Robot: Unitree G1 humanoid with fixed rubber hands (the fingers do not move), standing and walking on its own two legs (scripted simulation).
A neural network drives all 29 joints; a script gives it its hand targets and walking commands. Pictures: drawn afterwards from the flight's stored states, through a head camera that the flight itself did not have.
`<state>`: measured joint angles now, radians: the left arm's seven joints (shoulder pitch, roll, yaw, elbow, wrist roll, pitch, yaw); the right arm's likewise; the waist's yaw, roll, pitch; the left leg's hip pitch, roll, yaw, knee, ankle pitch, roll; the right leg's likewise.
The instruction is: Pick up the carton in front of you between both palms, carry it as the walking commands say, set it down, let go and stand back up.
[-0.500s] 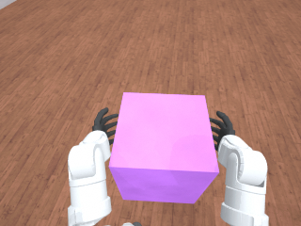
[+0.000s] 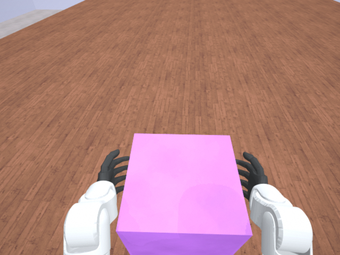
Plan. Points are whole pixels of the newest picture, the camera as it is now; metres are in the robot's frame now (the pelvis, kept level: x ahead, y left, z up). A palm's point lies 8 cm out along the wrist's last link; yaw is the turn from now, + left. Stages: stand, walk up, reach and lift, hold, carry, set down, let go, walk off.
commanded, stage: carry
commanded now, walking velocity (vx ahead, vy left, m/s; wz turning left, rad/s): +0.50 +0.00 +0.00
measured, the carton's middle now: (180, 202) +0.25 +0.00 +0.03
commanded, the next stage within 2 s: none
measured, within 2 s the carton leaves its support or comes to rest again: neither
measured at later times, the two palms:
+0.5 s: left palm (123, 106) +0.53 +0.17 +0.11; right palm (219, 105) +0.53 -0.13 +0.11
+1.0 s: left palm (134, 89) +0.65 +0.15 +0.10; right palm (217, 91) +0.64 -0.15 +0.09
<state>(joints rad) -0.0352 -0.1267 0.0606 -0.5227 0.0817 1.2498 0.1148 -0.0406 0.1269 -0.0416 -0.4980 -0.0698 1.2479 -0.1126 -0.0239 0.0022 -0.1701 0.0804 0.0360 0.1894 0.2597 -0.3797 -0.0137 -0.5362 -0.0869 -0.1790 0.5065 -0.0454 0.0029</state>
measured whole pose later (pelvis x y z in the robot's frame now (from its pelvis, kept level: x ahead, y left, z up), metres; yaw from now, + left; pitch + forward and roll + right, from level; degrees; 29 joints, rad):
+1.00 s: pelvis +0.40 +0.01 +0.00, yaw -1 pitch +5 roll +1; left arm -0.06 -0.13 0.07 -0.44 0.09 1.22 0.11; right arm -0.05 0.13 -0.06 -0.43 -0.08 1.22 -0.11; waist 0.00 -0.01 -0.17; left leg -0.35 0.08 0.21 0.56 -0.27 0.01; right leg -0.13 -0.07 -0.14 0.50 -0.41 0.03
